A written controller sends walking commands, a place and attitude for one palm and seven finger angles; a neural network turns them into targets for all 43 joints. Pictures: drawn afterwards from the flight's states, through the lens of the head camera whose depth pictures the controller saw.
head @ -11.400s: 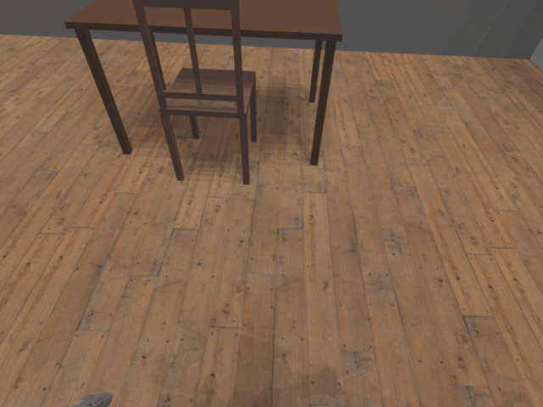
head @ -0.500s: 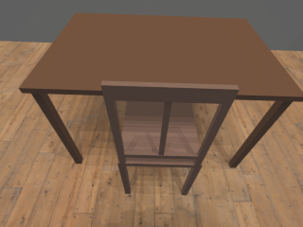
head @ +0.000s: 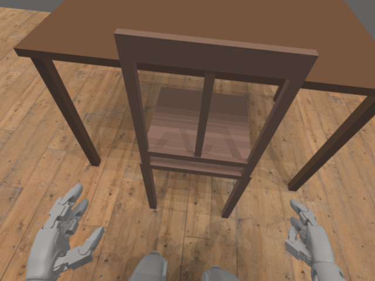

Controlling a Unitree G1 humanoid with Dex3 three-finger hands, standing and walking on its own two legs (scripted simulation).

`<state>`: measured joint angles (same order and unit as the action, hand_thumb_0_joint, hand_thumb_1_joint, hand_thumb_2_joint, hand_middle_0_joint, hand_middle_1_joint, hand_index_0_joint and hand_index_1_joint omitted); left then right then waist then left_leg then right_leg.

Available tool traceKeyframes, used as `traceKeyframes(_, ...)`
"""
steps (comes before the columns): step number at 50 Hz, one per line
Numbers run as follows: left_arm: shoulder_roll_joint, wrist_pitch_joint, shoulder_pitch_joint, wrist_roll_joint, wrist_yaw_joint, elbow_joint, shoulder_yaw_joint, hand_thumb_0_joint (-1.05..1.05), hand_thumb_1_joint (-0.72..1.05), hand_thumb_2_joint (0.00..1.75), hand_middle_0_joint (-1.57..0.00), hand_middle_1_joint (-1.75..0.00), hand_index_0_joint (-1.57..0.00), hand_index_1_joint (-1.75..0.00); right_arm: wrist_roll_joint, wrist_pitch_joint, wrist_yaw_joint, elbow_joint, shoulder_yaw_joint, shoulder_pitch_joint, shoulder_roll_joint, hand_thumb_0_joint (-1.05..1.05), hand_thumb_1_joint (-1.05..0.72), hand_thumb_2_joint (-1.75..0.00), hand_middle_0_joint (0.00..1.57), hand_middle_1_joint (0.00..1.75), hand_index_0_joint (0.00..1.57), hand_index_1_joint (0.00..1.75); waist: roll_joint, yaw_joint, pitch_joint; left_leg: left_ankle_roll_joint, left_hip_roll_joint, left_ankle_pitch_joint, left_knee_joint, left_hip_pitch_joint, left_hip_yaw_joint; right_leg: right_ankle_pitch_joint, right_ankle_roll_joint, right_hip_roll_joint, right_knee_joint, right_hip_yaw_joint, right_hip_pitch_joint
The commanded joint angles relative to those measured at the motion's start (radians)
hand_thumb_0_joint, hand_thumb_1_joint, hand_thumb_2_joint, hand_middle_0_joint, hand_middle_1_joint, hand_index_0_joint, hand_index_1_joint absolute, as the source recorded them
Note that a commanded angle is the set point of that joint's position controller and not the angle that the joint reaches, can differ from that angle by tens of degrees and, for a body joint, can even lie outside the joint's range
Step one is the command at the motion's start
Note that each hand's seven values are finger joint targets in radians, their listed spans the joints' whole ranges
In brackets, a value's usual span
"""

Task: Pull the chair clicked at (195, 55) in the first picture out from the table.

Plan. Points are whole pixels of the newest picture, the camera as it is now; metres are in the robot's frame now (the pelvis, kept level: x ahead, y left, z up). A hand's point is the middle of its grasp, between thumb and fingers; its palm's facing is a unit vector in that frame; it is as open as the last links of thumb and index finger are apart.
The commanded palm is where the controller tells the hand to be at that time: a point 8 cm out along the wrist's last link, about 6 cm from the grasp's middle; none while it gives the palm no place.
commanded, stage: raise the hand toward the chair's back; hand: left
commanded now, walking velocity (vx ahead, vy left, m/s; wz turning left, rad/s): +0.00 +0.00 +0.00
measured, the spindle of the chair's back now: (202, 121) +0.51 +0.01 +0.02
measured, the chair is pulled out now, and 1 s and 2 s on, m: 0.00 0.00 0.00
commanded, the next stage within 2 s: aim the fingers beside a spindle in 1.58 s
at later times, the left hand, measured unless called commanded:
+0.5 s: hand (83, 212) +0.23 +0.22 +0.04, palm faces +0.00 -1.00 -0.06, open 14.4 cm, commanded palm +0.20 +0.28 +0.05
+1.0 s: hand (55, 203) +0.23 +0.27 +0.06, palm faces +0.00 -1.00 -0.06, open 16.9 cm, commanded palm +0.22 +0.32 +0.06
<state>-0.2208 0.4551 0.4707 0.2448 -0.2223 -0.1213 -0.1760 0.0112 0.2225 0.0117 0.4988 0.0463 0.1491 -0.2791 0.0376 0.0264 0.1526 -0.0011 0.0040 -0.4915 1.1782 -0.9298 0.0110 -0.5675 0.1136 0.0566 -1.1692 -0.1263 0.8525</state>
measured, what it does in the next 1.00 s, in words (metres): shifts its weight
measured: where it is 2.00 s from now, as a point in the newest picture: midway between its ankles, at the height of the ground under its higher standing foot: outside the picture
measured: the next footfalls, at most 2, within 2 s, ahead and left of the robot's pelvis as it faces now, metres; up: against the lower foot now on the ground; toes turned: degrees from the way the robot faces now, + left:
none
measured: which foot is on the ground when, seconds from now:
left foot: down 0.00-1.00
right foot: down 0.00-1.00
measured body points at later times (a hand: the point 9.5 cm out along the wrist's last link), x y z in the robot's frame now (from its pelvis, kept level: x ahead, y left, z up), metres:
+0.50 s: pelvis +0.01 +0.03 +0.01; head +0.09 +0.03 +0.45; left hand +0.22 +0.28 +0.05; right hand +0.17 -0.23 -0.08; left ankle +0.05 +0.12 -0.64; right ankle +0.01 -0.05 -0.64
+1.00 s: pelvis +0.00 +0.07 +0.02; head +0.06 +0.09 +0.46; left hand +0.23 +0.32 +0.07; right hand +0.18 -0.16 -0.05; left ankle +0.05 +0.12 -0.64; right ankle +0.01 -0.05 -0.64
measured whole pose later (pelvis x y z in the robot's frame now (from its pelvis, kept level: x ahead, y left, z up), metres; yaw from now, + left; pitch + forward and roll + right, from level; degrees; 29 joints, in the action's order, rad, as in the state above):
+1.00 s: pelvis +0.00 +0.07 +0.02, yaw +0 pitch +14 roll -4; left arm -0.28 0.37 0.33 0.25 -0.24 -0.04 -0.18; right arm 0.01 0.21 0.05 0.55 -0.07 0.22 -0.23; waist -0.03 -0.01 0.14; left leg 0.08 -0.03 -0.45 1.10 -0.88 0.00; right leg -0.50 0.02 0.03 -1.03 -0.11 0.77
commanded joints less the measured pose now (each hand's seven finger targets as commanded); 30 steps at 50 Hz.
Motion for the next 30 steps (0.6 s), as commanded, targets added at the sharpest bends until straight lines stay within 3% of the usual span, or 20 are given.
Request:
traceKeyframes(1, -0.116, 0.192, -0.271, 0.029, -0.028, 0.414, 0.012, 0.0, 0.27, 0.63, -0.14, -0.2, -0.14, -0.2, 0.001, 0.072, 0.036, -0.055, -0.006, 0.017, -0.077, 0.0, -0.9, -0.9, 0.2, 0.3, 0.2, 0.3, -0.083, -0.101, 0.164, 0.056, 0.005, 0.181, -0.03, 0.091, 0.028, 0.235, -0.122, -0.075, 0.291, 0.3, -0.082)
traceKeyframes(3, -0.105, 0.173, -0.27, 0.035, -0.105, 0.303, 0.05, 0.0, 0.22, 0.61, -0.13, -0.19, -0.13, -0.19, 0.008, 0.092, 0.05, -0.021, -0.015, 0.024, -0.091, 0.0, -0.9, -0.9, 0.2, 0.3, 0.2, 0.3, -0.059, -0.124, 0.112, 0.056, 0.011, 0.161, -0.012, 0.045, 0.039, 0.224, -0.136, -0.078, 0.29, 0.283, -0.057)
traceKeyframes(5, -0.111, 0.107, -0.243, 0.046, -0.175, 0.175, 0.041, 0.0, 0.18, 0.59, -0.13, -0.19, -0.13, -0.19, 0.021, 0.101, 0.065, -0.009, -0.016, 0.028, -0.1, 0.0, -0.9, -0.9, 0.2, 0.3, 0.2, 0.3, -0.017, -0.121, 0.102, 0.059, 0.008, 0.155, -0.012, 0.022, 0.04, 0.222, -0.156, -0.083, 0.306, 0.291, -0.061)
traceKeyframes(6, -0.137, 0.066, -0.224, 0.053, -0.196, 0.139, 0.006, 0.0, 0.15, 0.58, -0.13, -0.18, -0.13, -0.18, 0.025, 0.097, 0.07, -0.01, -0.013, 0.03, -0.104, 0.0, -0.9, -0.9, 0.2, 0.3, 0.2, 0.3, 0.006, -0.103, 0.139, 0.056, 0.003, 0.155, -0.023, 0.011, 0.04, 0.213, -0.156, -0.086, 0.311, 0.285, -0.097)
traceKeyframes(9, -0.191, -0.051, -0.134, 0.093, -0.211, 0.154, -0.119, 0.0, 0.08, 0.55, -0.12, -0.17, -0.12, -0.17, 0.034, 0.08, 0.075, -0.055, -0.003, -0.009, -0.096, 0.0, -0.9, -0.9, 0.2, 0.3, 0.2, 0.3, 0.052, -0.023, 0.3, 0.05, -0.015, 0.22, -0.063, 0.024, 0.035, 0.372, -0.18, -0.114, 0.308, 0.306, -0.28)
traceKeyframes(10, -0.216, -0.079, -0.077, 0.105, -0.19, 0.152, -0.188, 0.0, 0.06, 0.54, -0.12, -0.17, -0.12, -0.17, 0.035, 0.072, 0.07, -0.06, 0.003, -0.024, -0.085, 0.0, -0.9, -0.9, 0.2, 0.3, 0.2, 0.3, 0.038, 0.01, 0.347, 0.042, -0.016, 0.256, -0.08, 0.046, 0.039, 0.48, -0.187, -0.121, 0.296, 0.307, -0.355)
traceKeyframes(11, -0.193, -0.086, -0.056, 0.119, -0.168, 0.213, -0.194, 0.0, 0.04, 0.53, -0.11, -0.16, -0.11, -0.16, 0.031, 0.065, 0.061, -0.073, 0.002, -0.011, -0.072, 0.0, -0.9, -0.9, 0.2, 0.3, 0.2, 0.3, 0.008, 0.023, 0.394, 0.037, -0.02, 0.289, -0.099, 0.076, 0.035, 0.591, -0.193, -0.129, 0.283, 0.304, -0.408)
traceKeyframes(12, -0.193, -0.084, -0.043, 0.126, -0.135, 0.258, -0.219, 0.0, 0.01, 0.52, -0.11, -0.16, -0.11, -0.16, 0.028, 0.06, 0.054, -0.077, 0.005, -0.008, -0.058, 0.0, -0.9, -0.9, 0.2, 0.3, 0.2, 0.3, 0.017, 0.035, 0.416, 0.032, -0.021, 0.313, -0.119, 0.104, 0.034, 0.675, -0.194, -0.128, 0.272, 0.29, -0.444)
traceKeyframes(15, -0.15, -0.041, -0.022, 0.1, -0.046, 0.289, -0.191, 0.0, -0.06, 0.49, -0.1, -0.15, -0.1, -0.15, 0.017, 0.053, 0.042, -0.061, 0.011, -0.008, -0.037, 0.0, -0.9, -0.9, 0.2, 0.3, 0.2, 0.3, 0.002, 0.03, 0.341, 0.029, -0.013, 0.352, -0.155, 0.152, 0.032, 0.717, -0.165, -0.104, 0.253, 0.237, -0.392)
traceKeyframes(17, -0.12, 0.002, -0.048, 0.063, -0.015, 0.253, -0.144, 0.0, -0.1, 0.47, -0.1, -0.14, -0.1, -0.14, 0.01, 0.049, 0.037, -0.038, 0.014, -0.001, -0.035, 0.0, -0.9, -0.9, 0.2, 0.3, 0.2, 0.3, 0.019, -0.008, 0.231, 0.031, -0.004, 0.327, -0.152, 0.131, 0.029, 0.619, -0.151, -0.092, 0.249, 0.207, -0.283)
traceKeyframes(20, -0.082, 0.051, -0.111, 0.017, -0.035, 0.194, -0.047, 0.0, -0.17, 0.44, -0.09, -0.13, -0.09, -0.13, 0.01, 0.049, 0.039, -0.031, 0.01, -0.007, -0.066, 0.0, -0.9, -0.9, 0.2, 0.3, 0.2, 0.3, 0.016, -0.058, 0.107, 0.044, 0.003, 0.26, -0.134, 0.1, 0.034, 0.385, -0.131, -0.071, 0.246, 0.177, -0.106)
traceKeyframes(23, -0.111, 0.075, -0.126, 0.035, -0.082, 0.205, -0.036, 0.0, -0.24, 0.41, -0.09, -0.12, -0.09, -0.12, 0.013, 0.063, 0.047, -0.043, 0.013, 0.016, -0.096, 0.0, -0.9, -0.9, 0.2, 0.3, 0.2, 0.3, -0.046, -0.054, 0.183, 0.044, 0.004, 0.232, -0.143, 0.153, 0.037, 0.268, -0.101, -0.061, 0.243, 0.144, -0.079)
traceKeyframes(25, -0.143, 0.075, -0.134, 0.056, -0.091, 0.264, -0.059, 0.0, -0.29, 0.39, -0.08, -0.11, -0.08, -0.11, 0.018, 0.072, 0.054, -0.052, 0.013, 0.019, -0.105, 0.0, -0.9, -0.9, 0.2, 0.3, 0.2, 0.3, -0.087, -0.041, 0.243, 0.043, 0.006, 0.253, -0.159, 0.214, 0.044, 0.267, -0.094, -0.054, 0.24, 0.131, -0.096)
traceKeyframes(27, -0.17, 0.072, -0.128, 0.064, -0.072, 0.338, -0.084, 0.0, -0.34, 0.37, -0.08, -0.11, -0.08, -0.11, 0.017, 0.075, 0.056, -0.065, 0.012, 0.023, -0.106, 0.0, -0.9, -0.9, 0.2, 0.3, 0.2, 0.3, -0.141, -0.021, 0.309, 0.036, 0.008, 0.288, -0.187, 0.29, 0.059, 0.271, -0.084, -0.049, 0.23, 0.106, -0.106)
traceKeyframes(30, -0.184, 0.058, -0.121, 0.054, -0.015, 0.377, -0.107, 0.0, -0.41, 0.34, -0.07, -0.09, -0.07, -0.09, 0.013, 0.065, 0.056, -0.062, 0.012, 0.022, -0.097, 0.0, -0.9, -0.9, 0.2, 0.3, 0.2, 0.3, -0.14, -0.016, 0.304, 0.022, 0.018, 0.324, -0.218, 0.341, 0.085, 0.268, -0.079, -0.04, 0.221, 0.075, -0.09)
